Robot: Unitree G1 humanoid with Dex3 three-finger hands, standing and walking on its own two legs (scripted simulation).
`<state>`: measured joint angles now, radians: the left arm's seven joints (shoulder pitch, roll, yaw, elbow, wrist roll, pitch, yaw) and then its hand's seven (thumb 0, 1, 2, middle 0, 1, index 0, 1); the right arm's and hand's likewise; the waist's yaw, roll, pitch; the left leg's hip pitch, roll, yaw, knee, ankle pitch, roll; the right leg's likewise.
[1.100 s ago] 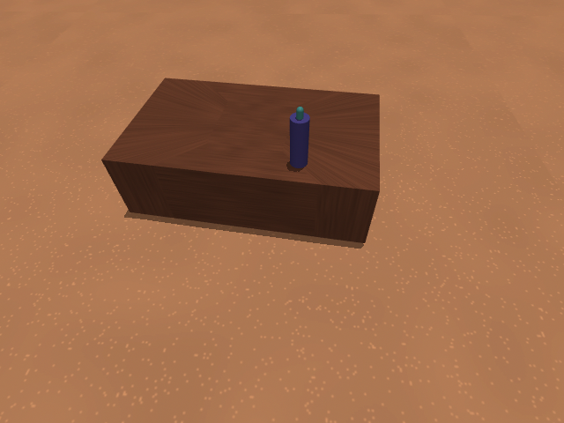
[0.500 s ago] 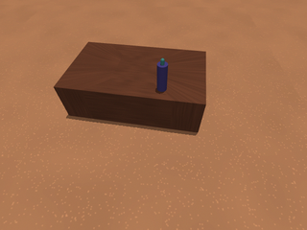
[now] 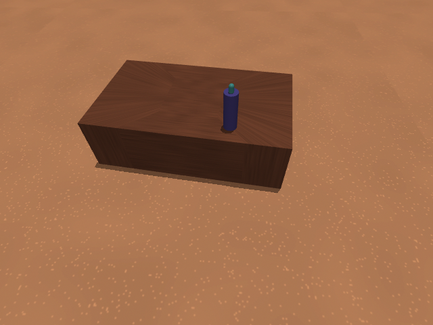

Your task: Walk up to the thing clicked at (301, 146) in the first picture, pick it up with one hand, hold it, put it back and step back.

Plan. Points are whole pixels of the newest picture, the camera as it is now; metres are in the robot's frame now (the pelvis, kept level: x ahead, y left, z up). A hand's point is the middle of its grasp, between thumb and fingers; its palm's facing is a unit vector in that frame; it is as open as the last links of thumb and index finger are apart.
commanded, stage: stand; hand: left
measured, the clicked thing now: (230, 106) +1.10 -0.06 -0.33
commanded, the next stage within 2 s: walk up in 0.02 s
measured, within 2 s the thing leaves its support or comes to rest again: neither
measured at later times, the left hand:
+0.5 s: hand (138, 324) +0.16 +0.18 -0.15, palm faces -0.09 -0.91 -0.40, open 7.4 cm
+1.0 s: hand (164, 200) +0.46 +0.16 -0.15, palm faces -0.26 -0.89 -0.36, open 7.4 cm
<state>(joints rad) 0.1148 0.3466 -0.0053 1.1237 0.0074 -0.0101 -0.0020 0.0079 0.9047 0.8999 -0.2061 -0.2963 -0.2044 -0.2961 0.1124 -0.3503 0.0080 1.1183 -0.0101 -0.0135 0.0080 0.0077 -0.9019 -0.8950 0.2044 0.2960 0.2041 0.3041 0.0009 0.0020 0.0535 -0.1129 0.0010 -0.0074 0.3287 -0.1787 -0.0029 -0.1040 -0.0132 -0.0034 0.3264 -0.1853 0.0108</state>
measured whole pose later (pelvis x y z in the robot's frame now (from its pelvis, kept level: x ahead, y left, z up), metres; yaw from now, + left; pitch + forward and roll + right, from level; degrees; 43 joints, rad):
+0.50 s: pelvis +0.10 -0.09 -0.02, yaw -8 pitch -5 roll -1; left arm 0.32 0.38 0.07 0.95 0.02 -0.04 -0.06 0.01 0.90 0.90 -0.21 -0.30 -0.20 -0.30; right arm 0.22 -0.45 -0.08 0.98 -0.03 -0.01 0.05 0.01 -0.91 -0.90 0.20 0.30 0.20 0.30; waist 0.04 0.08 0.08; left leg -0.37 0.05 0.03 1.09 -0.44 0.03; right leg -0.25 0.00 -0.03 0.60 -0.27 -0.03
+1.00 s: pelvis +0.31 -0.09 -0.01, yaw -12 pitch -3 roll +0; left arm 0.26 0.46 0.05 0.86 -0.01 -0.05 -0.05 0.01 0.91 0.90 -0.21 -0.30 -0.20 -0.30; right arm 0.34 -0.38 -0.05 0.85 -0.01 -0.09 0.05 0.01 -0.90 -0.89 0.21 0.30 0.21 0.30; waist -0.04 -0.06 0.09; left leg -0.16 0.05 0.11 0.49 -0.28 0.01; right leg -0.49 -0.03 0.04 0.98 -0.33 -0.02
